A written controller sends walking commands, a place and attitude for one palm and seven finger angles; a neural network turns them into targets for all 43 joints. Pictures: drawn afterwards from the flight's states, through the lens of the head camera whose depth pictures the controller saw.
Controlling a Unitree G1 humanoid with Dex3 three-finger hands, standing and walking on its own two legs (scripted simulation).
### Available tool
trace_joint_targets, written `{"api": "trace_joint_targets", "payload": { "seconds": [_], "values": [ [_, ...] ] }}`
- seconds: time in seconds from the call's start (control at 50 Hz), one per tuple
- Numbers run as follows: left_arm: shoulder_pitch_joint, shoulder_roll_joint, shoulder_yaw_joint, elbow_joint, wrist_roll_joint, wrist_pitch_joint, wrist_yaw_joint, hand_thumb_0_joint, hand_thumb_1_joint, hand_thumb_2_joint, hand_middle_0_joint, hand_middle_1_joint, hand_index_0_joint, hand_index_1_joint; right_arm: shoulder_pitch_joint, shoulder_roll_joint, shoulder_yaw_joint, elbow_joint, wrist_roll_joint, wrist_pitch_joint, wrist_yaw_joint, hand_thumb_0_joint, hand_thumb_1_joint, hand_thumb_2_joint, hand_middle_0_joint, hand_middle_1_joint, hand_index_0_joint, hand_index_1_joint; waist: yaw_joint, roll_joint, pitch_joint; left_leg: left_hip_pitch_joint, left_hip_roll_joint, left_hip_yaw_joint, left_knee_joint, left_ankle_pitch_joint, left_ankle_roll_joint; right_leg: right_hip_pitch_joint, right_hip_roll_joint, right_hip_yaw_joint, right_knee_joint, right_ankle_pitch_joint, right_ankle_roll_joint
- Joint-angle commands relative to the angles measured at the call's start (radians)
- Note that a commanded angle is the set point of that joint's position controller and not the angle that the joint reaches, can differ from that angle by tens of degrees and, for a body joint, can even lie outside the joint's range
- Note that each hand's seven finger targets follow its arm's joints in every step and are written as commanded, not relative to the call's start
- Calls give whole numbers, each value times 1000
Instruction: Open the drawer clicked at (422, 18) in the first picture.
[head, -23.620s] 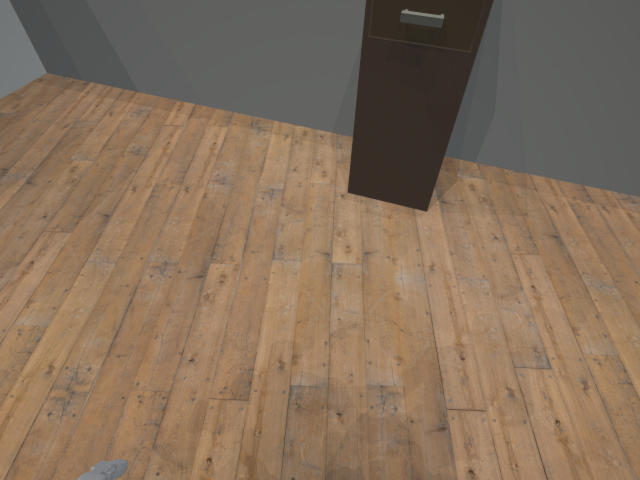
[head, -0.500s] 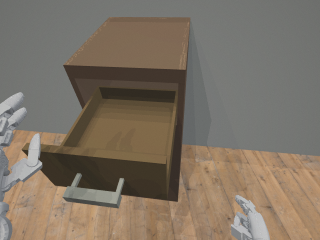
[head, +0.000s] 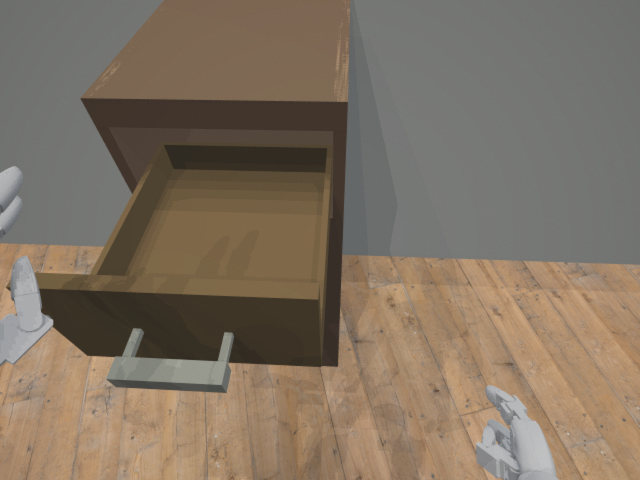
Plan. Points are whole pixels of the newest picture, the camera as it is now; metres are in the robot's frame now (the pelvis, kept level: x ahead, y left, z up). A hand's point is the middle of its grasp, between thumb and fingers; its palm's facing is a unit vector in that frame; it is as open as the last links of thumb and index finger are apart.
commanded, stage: step back with the hand held close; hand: left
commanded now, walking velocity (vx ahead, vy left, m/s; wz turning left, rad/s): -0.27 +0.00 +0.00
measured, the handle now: (176, 356) +0.25 +0.19 +0.04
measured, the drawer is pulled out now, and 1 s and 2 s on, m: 0.28 0.28 0.28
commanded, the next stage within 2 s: stop stepping back and stand still in 0.94 s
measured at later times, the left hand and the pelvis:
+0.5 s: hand out of the picture +0.12 +0.25 +0.22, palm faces +0.44 -0.77 -0.46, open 7.4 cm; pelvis -0.07 +0.02 -0.02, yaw +1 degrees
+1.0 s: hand out of the picture +0.05 +0.25 +0.22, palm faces +0.35 -0.77 -0.53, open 7.4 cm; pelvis -0.16 +0.02 -0.01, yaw -1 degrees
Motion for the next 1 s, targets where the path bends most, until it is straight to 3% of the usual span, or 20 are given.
{"api": "trace_joint_targets", "payload": {
  "seconds": [0.0,0.16,0.24,0.36,0.4,0.44,0.5,0.58,0.66,0.68,0.72,0.74,0.76,0.78,0.82,0.84,0.88,0.9,0.92,0.98],
  "values": [
    [43,206,178,-219,-13,-62,42,0,900,900,-200,-300,-200,-300,-95,-89,-41,-180,1,-45,-14,0,-900,-900,200,300,200,300,11,-20,-196,63,90,-73,-29,356,29,42,-100,53,-6,349,-3],
    [25,223,204,-268,-6,-87,62,0,900,900,-200,-300,-200,-300,-76,-106,-45,-177,-5,-89,-13,0,-900,-900,200,300,200,300,16,72,-161,-115,136,-130,-121,93,49,62,-61,47,78,138,2],
    [-4,207,198,-250,0,-98,66,0,900,900,-200,-300,-200,-300,-61,-105,-39,-175,-4,-112,-7,0,-900,-900,200,300,200,300,8,46,-126,-220,135,-129,-125,-127,57,59,-68,75,84,69,-1],
    [-80,221,183,-258,4,-102,84,0,900,900,-200,-300,-200,-300,-31,-105,-41,-135,-6,-123,-8,0,-900,-900,200,300,200,300,-14,-90,-92,-24,26,-62,145,-188,13,-246,-198,202,-143,-158,-69],
    [-88,199,163,-265,4,-98,86,0,900,900,-200,-300,-200,-300,-40,-93,-32,-125,-11,-125,-6,0,-900,-900,200,300,200,300,-16,-106,-97,20,26,-68,159,-132,12,-271,-216,159,-117,-84,-77],
    [-75,208,180,-267,3,-101,88,0,900,900,-200,-300,-200,-300,-52,-95,-30,-134,-12,-124,-9,0,-900,-900,200,300,200,300,-10,-44,-93,-23,73,-124,49,-147,26,-238,-167,116,-44,-85,-50],
    [-91,212,211,-291,18,-120,88,0,900,900,-200,-300,-200,-300,-78,-109,-28,-174,-11,-137,-11,0,-900,-900,200,300,200,300,3,232,-90,-362,273,-342,-324,-452,95,41,11,29,334,-172,14],
    [-76,206,204,-265,13,-129,82,0,900,900,-200,-300,-200,-300,-49,-97,-31,-142,-22,-162,7,0,-900,-900,200,300,200,300,10,118,-120,-182,258,-264,-168,-15,113,-54,-3,54,294,-186,6],
    [-83,215,193,-279,5,-135,55,0,900,900,-200,-300,-200,-300,-71,-115,-24,-126,-25,-168,20,0,-900,-900,200,300,200,300,17,154,-145,-104,214,-200,-99,93,78,7,-10,42,56,-18,-6],
    [-96,211,186,-276,-1,-139,48,0,900,900,-200,-300,-200,-300,-74,-110,-18,-125,-22,-165,21,0,-900,-900,200,300,200,300,14,105,-151,-91,181,-167,-64,78,57,4,-32,52,3,69,-13],
    [-100,206,177,-264,-16,-137,39,0,900,900,-200,-300,-200,-300,-58,-102,-34,-125,-3,-160,19,0,-900,-900,200,300,200,300,-2,-67,-185,-19,86,-82,69,-53,3,-95,-126,122,-52,82,-64],
    [-75,224,183,-270,-25,-139,42,0,900,900,-200,-300,-200,-300,-56,-96,-40,-125,9,-155,16,0,-900,-900,200,300,200,300,-6,-165,-191,67,22,-23,243,-87,-23,-214,-231,206,-123,41,-109],
    [-36,257,221,-264,-29,-134,53,0,900,900,-200,-300,-200,-300,-49,-93,-45,-102,8,-143,11,0,-900,-900,200,300,200,300,-7,-193,-211,93,-7,-16,383,-86,-29,-261,-315,252,-162,106,-154],
    [-38,230,199,-280,-23,-124,54,0,900,900,-200,-300,-200,-300,-73,-66,-34,-108,-2,-126,13,0,-900,-900,200,300,200,300,-7,-211,-187,9,-9,-34,416,-125,-24,-203,-334,229,-129,299,-163],
    [-29,223,214,-252,-12,-111,55,0,900,900,-200,-300,-200,-300,-109,-32,-11,-114,-9,-112,5,0,-900,-900,200,300,200,300,-17,-197,-112,-106,19,-62,192,-123,-17,-79,-283,149,-25,560,-117],
    [-18,227,222,-243,-6,-109,57,0,900,900,-200,-300,-200,-300,-102,-42,-12,-107,-11,-107,-3,0,-900,-900,200,300,200,300,-21,-145,-119,-75,36,-47,26,49,-10,-48,-226,107,46,582,-65],
    [-25,242,229,-307,-4,-129,58,0,900,900,-200,-300,-200,-300,-100,-94,-45,-121,-16,-114,-5,0,-900,-900,200,300,200,300,6,127,-207,33,236,-207,-106,694,48,-52,-54,19,245,240,20],
    [-8,236,218,-278,-12,-137,47,0,900,900,-200,-300,-200,-300,-78,-82,-52,-120,-21,-128,6,0,-900,-900,200,300,200,300,-2,189,-249,96,309,-252,-124,792,81,-124,-15,41,368,-140,11],
    [0,252,238,-320,-12,-145,42,0,900,900,-200,-300,-200,-300,-59,-80,-55,-114,-43,-140,12,0,-900,-900,200,300,200,300,10,240,-272,58,332,-278,-144,703,113,-128,15,65,502,-292,18],
    [-12,194,192,-354,-11,-142,50,0,900,900,-200,-300,-200,-300,-36,-90,-60,-85,-28,-159,32,0,-900,-900,200,300,200,300,-2,161,-271,187,301,-192,-70,799,137,-222,22,66,509,-242,24]
  ]
}}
